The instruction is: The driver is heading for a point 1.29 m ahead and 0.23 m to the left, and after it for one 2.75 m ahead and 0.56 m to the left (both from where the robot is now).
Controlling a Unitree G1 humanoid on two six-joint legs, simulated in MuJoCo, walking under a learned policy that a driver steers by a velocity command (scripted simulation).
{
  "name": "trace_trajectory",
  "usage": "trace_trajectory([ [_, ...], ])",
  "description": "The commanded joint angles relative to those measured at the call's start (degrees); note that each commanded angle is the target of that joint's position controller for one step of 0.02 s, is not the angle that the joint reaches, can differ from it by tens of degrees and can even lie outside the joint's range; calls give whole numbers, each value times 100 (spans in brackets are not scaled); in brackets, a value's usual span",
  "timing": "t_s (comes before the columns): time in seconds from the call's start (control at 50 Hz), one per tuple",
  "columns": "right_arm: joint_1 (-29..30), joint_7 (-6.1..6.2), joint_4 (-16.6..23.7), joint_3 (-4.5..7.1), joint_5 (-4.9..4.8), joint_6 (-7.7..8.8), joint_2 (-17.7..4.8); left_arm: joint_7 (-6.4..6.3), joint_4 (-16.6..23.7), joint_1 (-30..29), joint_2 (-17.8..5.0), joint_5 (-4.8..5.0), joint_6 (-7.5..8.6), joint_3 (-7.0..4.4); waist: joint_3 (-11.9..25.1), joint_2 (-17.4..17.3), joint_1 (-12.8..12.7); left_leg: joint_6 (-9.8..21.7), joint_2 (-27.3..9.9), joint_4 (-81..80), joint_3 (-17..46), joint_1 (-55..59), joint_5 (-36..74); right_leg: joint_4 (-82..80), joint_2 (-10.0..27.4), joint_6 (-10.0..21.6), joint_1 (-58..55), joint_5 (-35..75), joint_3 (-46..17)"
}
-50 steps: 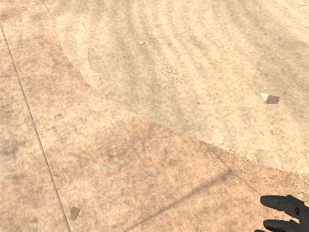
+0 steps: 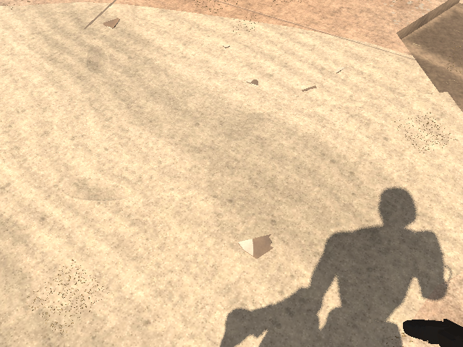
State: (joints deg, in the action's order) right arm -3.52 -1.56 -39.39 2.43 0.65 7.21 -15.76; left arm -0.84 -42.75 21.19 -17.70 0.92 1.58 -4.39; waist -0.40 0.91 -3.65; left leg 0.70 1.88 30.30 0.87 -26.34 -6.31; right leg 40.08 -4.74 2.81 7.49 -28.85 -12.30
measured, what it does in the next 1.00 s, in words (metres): walks ahead, turning left: right foot, then left foot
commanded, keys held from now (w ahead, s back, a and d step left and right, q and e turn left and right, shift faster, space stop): w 0.36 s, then w+q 0.64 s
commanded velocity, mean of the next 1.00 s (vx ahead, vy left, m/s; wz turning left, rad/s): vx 0.50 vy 0.00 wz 0.17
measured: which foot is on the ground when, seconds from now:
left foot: down 0.00-0.48, up 0.50-0.98, down 1.00-1.00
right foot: up 0.00-0.44, down 0.46-1.00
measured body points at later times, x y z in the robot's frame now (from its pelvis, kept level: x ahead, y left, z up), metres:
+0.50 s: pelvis +0.26 -0.04 +0.00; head +0.29 -0.05 +0.45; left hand +0.52 +0.18 -0.05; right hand +0.23 -0.32 -0.13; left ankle +0.11 +0.11 -0.70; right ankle +0.36 -0.14 -0.72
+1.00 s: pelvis +0.52 +0.00 +0.00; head +0.55 +0.02 +0.44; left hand +0.46 +0.29 -0.13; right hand +0.79 -0.17 -0.08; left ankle +0.62 +0.12 -0.72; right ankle +0.36 -0.15 -0.72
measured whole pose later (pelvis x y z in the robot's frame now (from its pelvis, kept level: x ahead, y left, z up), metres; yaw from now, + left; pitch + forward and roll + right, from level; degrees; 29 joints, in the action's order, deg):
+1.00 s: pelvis +0.52 +0.00 +0.00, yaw +15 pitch +2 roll -2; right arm -3.8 -3.5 -38.1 2.7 -1.3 1.3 -15.2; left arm -0.9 -49.6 19.3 -16.8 1.1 2.5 -4.5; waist -2.4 -1.4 -3.6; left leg 5.9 -1.6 34.4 -3.4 -30.0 -7.3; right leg 21.9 2.6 -2.4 -5.9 -26.2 16.3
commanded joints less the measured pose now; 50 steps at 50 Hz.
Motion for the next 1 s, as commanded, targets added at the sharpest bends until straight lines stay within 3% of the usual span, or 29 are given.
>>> trace_trajectory([
  [0.02,-1851,-35,-137,398,-124,-10,-1101,-2,363,623,-521,139,165,9,1333,-1398,715,1438,-2366,-1429,4468,4232,-2718,3284,156,-107,3537,-320,24],
  [0.04,-1559,-14,-100,314,-132,-41,-825,3,467,-67,-756,118,166,-56,636,-830,826,1226,-2169,-1470,3628,3594,-2529,3400,346,-101,3736,199,128],
  [0.06,-1290,-4,-51,264,-61,-74,-748,-4,556,-456,-700,39,170,-40,306,-431,745,1131,-1927,-1524,2955,2973,-1819,3258,543,-110,3595,567,349],
  [0.08,-1132,7,-85,229,-29,-94,-656,15,631,-660,-609,-32,201,-38,57,-381,644,1153,-1738,-1630,2526,2524,-1207,2920,722,-119,3520,849,423],
  [0.1,-1064,25,-100,187,13,-87,-577,45,637,-630,-513,-38,214,-33,44,-539,505,1107,-1565,-1735,2183,2241,-748,2656,893,-120,3240,1042,492],
  [0.14,-1110,34,-180,168,-37,-68,-534,77,596,-534,-320,-21,205,7,105,-706,427,1162,-1409,-1905,1754,2055,-178,2245,971,-179,3014,1124,682],
  [0.2,-1261,73,-322,233,-107,-77,-803,89,753,-989,-127,-74,211,101,-20,-567,519,1288,-1444,-2145,1324,1974,400,1282,1063,-305,3136,1570,857],
  [0.24,-1342,94,-396,252,-126,-122,-906,120,806,-1315,-44,-71,245,150,-52,-530,624,1209,-1345,-2206,985,1954,572,537,1038,-337,2985,2196,949],
  [0.34,-1799,100,-670,253,-200,-225,-1022,225,976,-2083,-74,9,307,164,-201,-541,887,1045,-1367,-2092,630,2076,705,-621,805,-325,2468,3022,1137],
  [0.4,-1928,123,-802,270,-237,-321,-1082,289,1099,-2272,-203,17,358,116,-298,-567,788,930,-1581,-1798,837,2406,930,-1018,723,-140,2280,2614,1085],
  [0.42,-1889,140,-817,288,-239,-357,-1145,294,1062,-2091,-289,9,381,75,-225,-592,633,873,-1598,-1583,880,2447,1225,-1155,655,-73,1952,2475,1120],
  [0.44,-1774,156,-801,290,-249,-381,-1181,273,932,-1621,-425,-15,398,-7,15,-562,319,761,-1457,-1082,763,2347,1876,-1394,542,39,1207,2489,1222],
  [0.46,-1763,159,-773,232,-212,-378,-1038,217,706,-826,-697,-58,398,-147,561,-446,-51,593,-1143,-116,548,1958,2134,-1393,624,198,-52,2556,1173],
  [0.48,-1703,158,-570,75,-50,-349,-638,140,569,237,-1159,-159,375,-272,1514,256,-459,338,-725,1705,269,818,601,-1191,1807,574,-1763,2645,-27],
  [0.5,-2430,163,-504,-66,-145,-255,-127,156,498,372,-1418,-189,308,-303,2121,1708,-103,54,35,3415,159,-1060,-2658,-1841,2949,1302,-3006,1366,-2361],
  [0.52,-2151,157,-594,91,-273,-218,-769,163,503,322,-873,-128,304,-178,1705,1077,-295,48,-237,4100,684,-1597,-2629,-2167,2792,1203,-2587,570,-2537],
  [0.54,-1716,144,-466,176,-336,-208,-970,156,485,-5,-643,-81,319,-93,957,828,-233,79,-458,4178,623,-1846,-2097,-2275,2615,1005,-1951,721,-1663],
  [0.56,-1499,160,-444,178,-292,-227,-900,170,483,-366,-505,-98,340,-41,603,536,-59,52,-670,4018,526,-1656,-1629,-2447,2359,887,-1287,1205,-1053],
  [0.58,-1405,168,-432,202,-229,-265,-835,190,463,-643,-359,-125,368,-9,328,508,94,19,-803,3787,526,-1490,-1300,-2644,2170,839,-779,1631,-599],
  [0.62,-1577,159,-489,199,-250,-410,-602,197,384,-906,-232,-170,461,-1,168,579,350,-37,-938,3610,536,-1005,-925,-2991,1976,787,-176,2248,91],
  [0.72,-1130,136,-270,186,-203,-546,-395,114,76,-858,-432,-192,540,-101,-149,235,394,-179,-954,2747,614,-1402,59,-3289,1949,831,-98,3211,1131],
  [0.8,-424,-14,-38,112,-185,-497,-271,43,-85,-702,-635,-151,471,-149,-352,117,141,-97,-871,1475,204,-1219,954,-3366,1867,691,-254,3317,1809],
  [0.9,333,-173,405,85,-192,-501,-283,18,-354,-284,-836,-18,279,-227,-564,93,-74,183,-743,697,-186,-1428,491,-2996,2134,559,-1196,3889,2164],
  [0.96,2,-216,496,220,-185,-545,-531,-31,-348,-393,-1070,42,150,-288,-125,384,282,505,-243,638,-667,-539,-371,-1920,2139,368,-1480,6447,2413],
  [0.98,-585,-198,380,338,-199,-563,-724,-51,-328,-460,-1128,57,98,-300,218,414,635,660,8,558,-792,234,-523,-1052,2056,282,-1362,7064,2505],
  [1.0,-1531,-122,137,529,-210,-584,-1040,-74,-296,-536,-1072,73,83,-263,699,274,1150,889,213,161,-714,1680,-181,214,1832,81,-724,6711,2633],
])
